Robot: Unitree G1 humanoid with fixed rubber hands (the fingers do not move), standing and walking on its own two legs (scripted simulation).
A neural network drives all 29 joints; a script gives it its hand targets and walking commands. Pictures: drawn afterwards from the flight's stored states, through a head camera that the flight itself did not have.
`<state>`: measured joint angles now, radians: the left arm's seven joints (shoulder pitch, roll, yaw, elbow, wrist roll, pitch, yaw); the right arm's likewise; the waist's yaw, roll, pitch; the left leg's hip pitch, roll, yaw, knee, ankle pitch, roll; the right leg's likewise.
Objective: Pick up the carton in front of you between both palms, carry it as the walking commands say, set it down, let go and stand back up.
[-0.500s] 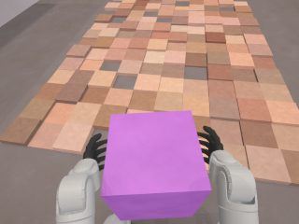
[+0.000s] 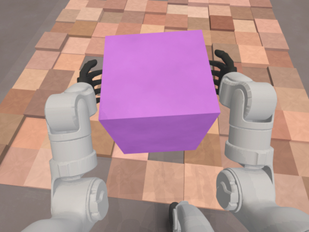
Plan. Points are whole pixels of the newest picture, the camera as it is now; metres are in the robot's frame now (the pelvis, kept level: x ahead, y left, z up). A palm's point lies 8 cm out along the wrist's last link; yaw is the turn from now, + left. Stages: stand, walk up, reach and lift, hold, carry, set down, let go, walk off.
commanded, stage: carry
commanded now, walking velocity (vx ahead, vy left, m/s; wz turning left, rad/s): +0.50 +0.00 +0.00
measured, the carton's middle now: (157, 101) +0.40 -0.02 +0.07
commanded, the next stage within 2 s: none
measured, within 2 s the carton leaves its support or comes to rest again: neither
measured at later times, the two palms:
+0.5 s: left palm (101, 8) +0.75 +0.13 +0.12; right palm (193, 6) +0.74 -0.17 +0.12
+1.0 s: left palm out of the picture +1.06 +0.13 +0.12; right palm out of the picture +1.09 -0.16 +0.11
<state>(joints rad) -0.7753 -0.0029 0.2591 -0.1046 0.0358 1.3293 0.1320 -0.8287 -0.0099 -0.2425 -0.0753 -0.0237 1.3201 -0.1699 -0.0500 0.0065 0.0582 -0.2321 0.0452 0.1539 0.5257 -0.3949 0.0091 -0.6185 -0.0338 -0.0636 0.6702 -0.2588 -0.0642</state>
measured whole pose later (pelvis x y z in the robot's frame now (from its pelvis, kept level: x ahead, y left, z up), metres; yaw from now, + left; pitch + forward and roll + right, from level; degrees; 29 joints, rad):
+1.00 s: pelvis +0.71 -0.05 +0.01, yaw +0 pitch +7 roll +3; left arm -0.66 -0.05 0.27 0.00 0.04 1.23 0.13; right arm -0.69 0.07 -0.26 -0.03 -0.14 1.24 -0.11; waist 0.11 0.01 0.03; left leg -0.80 -0.02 0.11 0.88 -0.19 0.05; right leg -0.12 0.03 -0.06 0.41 -0.39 -0.10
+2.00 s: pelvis +1.33 -0.04 +0.03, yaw -2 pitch +3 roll +3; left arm -0.50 -0.11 0.23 -0.23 0.10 1.33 0.10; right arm -0.49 0.11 -0.22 -0.26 -0.06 1.30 -0.15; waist -0.12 -0.03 0.03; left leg -0.27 -0.06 0.19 0.52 -0.12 0.19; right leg -0.72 -0.05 -0.03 0.92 -0.16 -0.04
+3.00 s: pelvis +1.87 -0.01 +0.05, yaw -1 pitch +4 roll +1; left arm -0.74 0.00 0.25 -0.05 0.06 1.37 0.14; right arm -0.81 -0.01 -0.24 0.03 -0.02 1.32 -0.17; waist -0.05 -0.01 0.02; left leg -0.38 -0.04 0.11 0.57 -0.26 0.09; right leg -0.70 -0.03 0.00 1.01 -0.33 -0.02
